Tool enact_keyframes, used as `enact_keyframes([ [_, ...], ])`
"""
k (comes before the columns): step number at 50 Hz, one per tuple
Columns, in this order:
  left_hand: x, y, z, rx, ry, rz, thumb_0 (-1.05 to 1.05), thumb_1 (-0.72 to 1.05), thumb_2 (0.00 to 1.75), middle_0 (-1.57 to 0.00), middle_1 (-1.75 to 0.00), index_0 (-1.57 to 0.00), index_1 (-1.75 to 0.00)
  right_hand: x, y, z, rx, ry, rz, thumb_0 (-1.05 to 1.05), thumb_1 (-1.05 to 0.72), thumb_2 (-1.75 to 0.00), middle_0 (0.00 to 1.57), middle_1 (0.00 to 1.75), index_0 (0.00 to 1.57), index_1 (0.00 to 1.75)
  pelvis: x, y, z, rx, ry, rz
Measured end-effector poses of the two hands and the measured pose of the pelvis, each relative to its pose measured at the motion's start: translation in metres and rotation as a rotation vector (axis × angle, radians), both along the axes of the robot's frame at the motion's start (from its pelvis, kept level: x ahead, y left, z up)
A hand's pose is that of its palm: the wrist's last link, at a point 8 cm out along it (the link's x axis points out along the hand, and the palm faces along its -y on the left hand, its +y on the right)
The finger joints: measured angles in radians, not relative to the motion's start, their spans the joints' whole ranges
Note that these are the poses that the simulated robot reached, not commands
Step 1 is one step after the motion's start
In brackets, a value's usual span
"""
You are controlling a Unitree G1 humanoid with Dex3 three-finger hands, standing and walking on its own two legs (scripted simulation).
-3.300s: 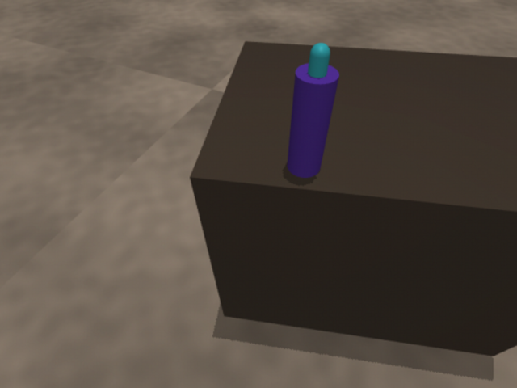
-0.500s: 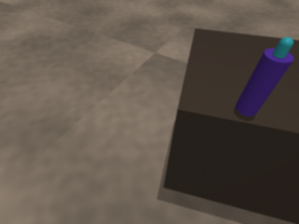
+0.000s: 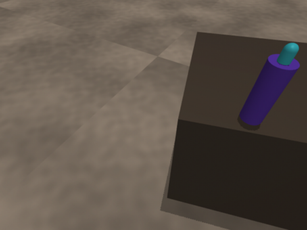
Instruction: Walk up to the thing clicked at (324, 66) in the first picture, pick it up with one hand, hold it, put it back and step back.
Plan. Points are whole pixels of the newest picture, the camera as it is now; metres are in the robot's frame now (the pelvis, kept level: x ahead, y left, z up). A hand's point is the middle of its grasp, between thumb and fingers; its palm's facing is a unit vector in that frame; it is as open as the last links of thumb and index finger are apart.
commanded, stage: stand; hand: right
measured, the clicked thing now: (268, 87) +0.45 -0.29 +0.14
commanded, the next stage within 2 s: rise first in 1.92 s
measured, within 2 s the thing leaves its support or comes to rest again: neither
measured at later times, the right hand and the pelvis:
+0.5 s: hand out of the picture +0.10 -0.26 -0.16, palm faces -0.02 +0.94 -0.34, open 7.4 cm; pelvis +0.02 -0.01 +0.00, yaw +0 degrees
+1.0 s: hand out of the picture +0.08 -0.26 -0.16, palm faces -0.02 +0.94 -0.33, open 7.4 cm; pelvis +0.01 -0.01 +0.00, yaw +0 degrees
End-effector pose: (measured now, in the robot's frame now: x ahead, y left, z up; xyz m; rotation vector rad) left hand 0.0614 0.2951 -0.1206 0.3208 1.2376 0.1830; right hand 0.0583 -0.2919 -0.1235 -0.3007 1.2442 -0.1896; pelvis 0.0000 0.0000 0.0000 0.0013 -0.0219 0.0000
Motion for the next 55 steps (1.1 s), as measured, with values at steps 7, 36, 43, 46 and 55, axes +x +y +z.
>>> enact_keyframes([
  [7,0.019,-0.002,0.002,0.007,-0.012,-0.006,0.01,0.91,0.9,-0.2,-0.3,-0.21,-0.3,0.015,-0.002,-0.001,-0.001,0.0,0.006,0.01,-0.9,-0.9,0.2,0.3,0.2,0.3,0.011,-0.003,0.0,0.0,0.005,0.002],
  [36,0.021,-0.009,0.002,0.011,-0.01,0.007,0.01,0.9,0.9,-0.2,-0.3,-0.21,-0.3,0.029,-0.01,0.002,-0.006,-0.023,0.006,0.0,-0.9,-0.9,0.2,0.3,0.2,0.3,0.016,-0.01,0.001,-0.001,-0.006,-0.001],
  [43,0.016,-0.009,0.002,0.012,-0.002,0.009,0.01,0.9,0.9,-0.2,-0.3,-0.21,-0.3,0.022,-0.01,0.001,-0.005,-0.015,0.002,0.01,-0.9,-0.9,0.2,0.3,0.2,0.3,0.014,-0.01,0.001,0.001,-0.009,-0.002],
  [46,0.014,-0.009,0.003,0.012,-0.002,0.01,0.01,0.9,0.9,-0.2,-0.3,-0.21,-0.3,0.02,-0.011,0.001,-0.004,-0.014,0.002,0.01,-0.9,-0.9,0.2,0.3,0.2,0.3,0.014,-0.011,0.001,0.001,-0.01,-0.002],
  [55,0.012,-0.01,0.003,0.015,0.006,0.009,0.01,0.9,0.9,-0.2,-0.3,-0.21,-0.3,0.015,-0.013,-0.001,-0.003,-0.001,0.005,0.0,-0.9,-0.9,0.2,0.3,0.2,0.3,0.012,-0.013,0.001,0.002,-0.006,-0.001],
])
